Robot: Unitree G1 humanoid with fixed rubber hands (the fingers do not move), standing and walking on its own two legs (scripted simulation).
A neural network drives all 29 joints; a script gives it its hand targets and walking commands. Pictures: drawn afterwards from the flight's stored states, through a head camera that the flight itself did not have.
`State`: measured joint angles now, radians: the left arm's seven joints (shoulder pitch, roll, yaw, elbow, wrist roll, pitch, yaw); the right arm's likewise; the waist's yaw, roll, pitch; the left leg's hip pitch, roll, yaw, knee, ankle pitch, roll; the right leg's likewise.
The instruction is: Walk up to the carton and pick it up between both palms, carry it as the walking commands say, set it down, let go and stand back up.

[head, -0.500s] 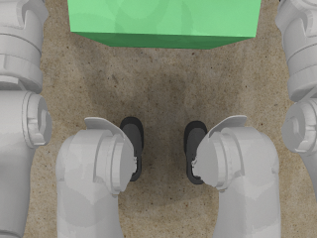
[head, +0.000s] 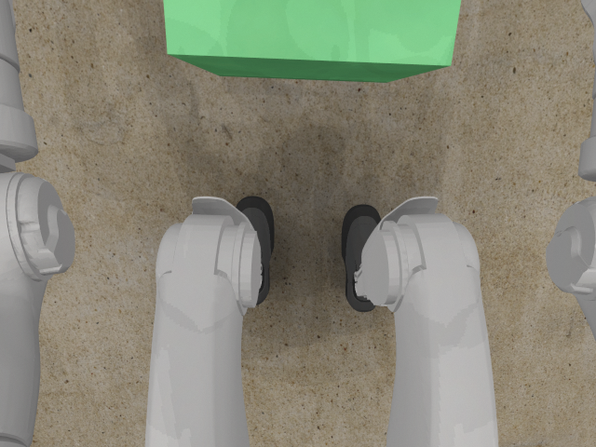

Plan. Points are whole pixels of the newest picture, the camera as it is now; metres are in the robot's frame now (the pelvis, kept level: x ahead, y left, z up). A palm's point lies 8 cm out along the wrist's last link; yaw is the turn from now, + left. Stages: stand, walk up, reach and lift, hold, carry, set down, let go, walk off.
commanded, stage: set down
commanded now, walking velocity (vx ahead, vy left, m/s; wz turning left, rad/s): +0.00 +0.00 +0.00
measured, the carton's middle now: out of the picture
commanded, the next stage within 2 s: let go in 0.82 s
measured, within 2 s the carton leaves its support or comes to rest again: neither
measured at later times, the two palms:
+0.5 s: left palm out of the picture +0.58 +0.26 +0.03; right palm out of the picture +0.57 -0.22 +0.02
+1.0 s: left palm out of the picture +0.56 +0.26 +0.11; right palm out of the picture +0.55 -0.22 +0.11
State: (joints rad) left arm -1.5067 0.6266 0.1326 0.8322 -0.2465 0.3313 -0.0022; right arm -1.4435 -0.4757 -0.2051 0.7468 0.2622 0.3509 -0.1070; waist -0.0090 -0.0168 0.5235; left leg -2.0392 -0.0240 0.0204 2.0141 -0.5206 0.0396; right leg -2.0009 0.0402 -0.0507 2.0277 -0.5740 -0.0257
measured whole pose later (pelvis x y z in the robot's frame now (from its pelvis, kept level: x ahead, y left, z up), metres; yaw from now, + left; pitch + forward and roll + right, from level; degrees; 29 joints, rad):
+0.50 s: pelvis -0.01 +0.00 +0.13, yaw +0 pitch +31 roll -1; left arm -1.48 0.64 0.17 0.73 -0.22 0.42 -0.04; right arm -1.42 -0.50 -0.23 0.64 0.24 0.44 -0.07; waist -0.02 -0.01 0.52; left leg -1.67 -0.04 0.00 1.52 -0.39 0.03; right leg -1.64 0.05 -0.02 1.53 -0.43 -0.01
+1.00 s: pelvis +0.01 +0.01 +0.25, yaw +1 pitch +28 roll -2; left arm -1.36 0.54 0.22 0.84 -0.10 0.28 -0.05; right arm -1.28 -0.42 -0.28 0.73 0.11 0.30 -0.03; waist -0.01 0.01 0.52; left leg -1.28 -0.04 -0.02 1.03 -0.24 0.03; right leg -1.24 0.05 0.00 1.03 -0.27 0.00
